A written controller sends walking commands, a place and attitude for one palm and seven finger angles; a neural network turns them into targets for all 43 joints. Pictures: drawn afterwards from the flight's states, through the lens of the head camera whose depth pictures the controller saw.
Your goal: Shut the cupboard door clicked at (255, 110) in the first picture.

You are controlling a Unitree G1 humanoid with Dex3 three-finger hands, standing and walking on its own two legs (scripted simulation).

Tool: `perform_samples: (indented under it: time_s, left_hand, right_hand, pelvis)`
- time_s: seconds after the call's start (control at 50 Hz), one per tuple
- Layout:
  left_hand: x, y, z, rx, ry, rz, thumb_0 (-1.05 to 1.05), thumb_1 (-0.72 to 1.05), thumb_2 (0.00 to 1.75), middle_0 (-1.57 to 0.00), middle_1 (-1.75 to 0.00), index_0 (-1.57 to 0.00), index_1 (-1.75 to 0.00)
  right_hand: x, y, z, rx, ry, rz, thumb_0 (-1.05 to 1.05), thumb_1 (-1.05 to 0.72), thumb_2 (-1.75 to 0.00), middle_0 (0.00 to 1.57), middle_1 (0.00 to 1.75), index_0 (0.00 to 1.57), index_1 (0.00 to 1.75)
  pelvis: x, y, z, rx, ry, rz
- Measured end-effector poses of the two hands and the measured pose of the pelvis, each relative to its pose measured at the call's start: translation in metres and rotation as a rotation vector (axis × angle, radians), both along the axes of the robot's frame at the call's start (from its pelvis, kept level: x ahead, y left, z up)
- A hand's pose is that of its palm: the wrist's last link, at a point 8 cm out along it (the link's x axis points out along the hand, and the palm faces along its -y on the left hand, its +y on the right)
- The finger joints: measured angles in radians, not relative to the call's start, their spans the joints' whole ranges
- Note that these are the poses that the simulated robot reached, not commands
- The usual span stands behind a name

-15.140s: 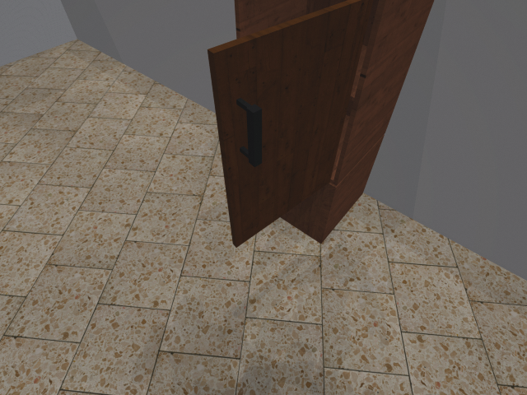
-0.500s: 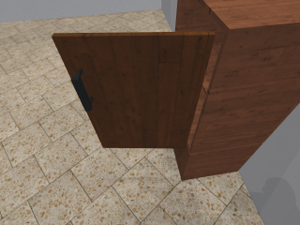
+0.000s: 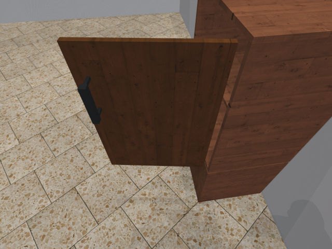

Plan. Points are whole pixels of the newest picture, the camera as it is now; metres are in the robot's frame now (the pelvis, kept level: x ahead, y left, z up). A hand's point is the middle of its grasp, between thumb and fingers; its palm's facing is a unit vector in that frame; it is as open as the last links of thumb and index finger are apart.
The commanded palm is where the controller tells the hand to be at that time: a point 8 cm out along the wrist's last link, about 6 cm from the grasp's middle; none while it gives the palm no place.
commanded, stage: look again from close up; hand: left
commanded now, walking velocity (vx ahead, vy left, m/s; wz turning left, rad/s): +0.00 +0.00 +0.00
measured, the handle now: (92, 100) +0.48 +0.24 +0.08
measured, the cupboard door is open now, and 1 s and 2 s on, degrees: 80 80 80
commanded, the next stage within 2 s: raise the hand and make a fist in 0.40 s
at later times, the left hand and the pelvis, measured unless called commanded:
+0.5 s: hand out of the picture -0.01 +0.17 -0.17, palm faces +0.02 -0.98 -0.20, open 7.3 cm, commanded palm +0.09 +0.22 -0.08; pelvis +0.00 +0.00 +0.00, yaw +0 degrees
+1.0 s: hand out of the picture +0.10 +0.19 -0.04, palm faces +0.12 -0.99 -0.03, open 5.8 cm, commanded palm +0.10 +0.23 -0.02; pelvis -0.06 +0.00 -0.09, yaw +5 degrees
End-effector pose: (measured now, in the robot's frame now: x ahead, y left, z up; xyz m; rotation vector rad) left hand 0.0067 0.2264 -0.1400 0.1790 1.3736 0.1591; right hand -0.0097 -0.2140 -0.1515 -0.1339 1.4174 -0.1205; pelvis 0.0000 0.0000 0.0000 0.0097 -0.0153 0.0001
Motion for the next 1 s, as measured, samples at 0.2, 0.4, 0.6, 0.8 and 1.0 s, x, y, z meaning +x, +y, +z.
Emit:
perform_samples:
  time_s: [0.2,0.4,0.6,0.8,1.0]
  left_hand:
    - [-0.008,-0.001,-0.001,-0.008,0.017,0.01,0.01,0.92,0.9,-0.2,-0.3,-0.2,-0.3]
    - [-0.015,-0.002,-0.003,-0.018,0.028,0.018,0.01,0.92,0.9,-0.2,-0.3,-0.2,-0.3]
    - [0.048,0.019,0.047,0.04,-0.43,0.099,0.03,0.94,0.9,-0.2,-0.3,-0.21,-0.31]
    - [0.147,-0.018,0.14,-0.191,-1.468,-0.142,0.01,0.92,0.9,-0.3,-0.42,-0.31,-0.42]
    - [0.07,0.01,0.099,-0.083,-1.315,-0.07,0.02,0.9,0.9,-0.48,-0.61,-0.49,-0.61]
  right_hand:
    - [-0.007,0.006,0.0,0.007,0.015,-0.005,0.0,-0.91,-0.9,0.2,0.3,0.2,0.3]
    - [-0.01,0.01,0.001,0.009,0.02,-0.005,0.0,-0.91,-0.9,0.2,0.3,0.2,0.3]
    - [0.015,-0.006,0.011,-0.08,-0.24,0.004,0.02,-0.92,-0.9,0.2,0.3,0.21,0.3]
    - [0.137,-0.041,0.051,-0.147,-0.846,0.174,0.01,-0.91,-0.9,0.2,0.3,0.2,0.3]
    - [0.196,0.004,0.05,-0.078,-1.01,0.328,0.01,-0.91,-0.9,0.2,0.3,0.2,0.3]
  pelvis:
    - [0.0,0.001,0.0,0.0,-0.001,0.001]
    - [-0.002,0.003,0.0,-0.001,-0.003,0.004]
    - [-0.009,0.008,-0.006,-0.004,0.015,0.018]
    - [-0.046,0.005,-0.051,0.012,0.153,0.048]
    - [-0.063,0.0,-0.088,-0.03,0.198,0.086]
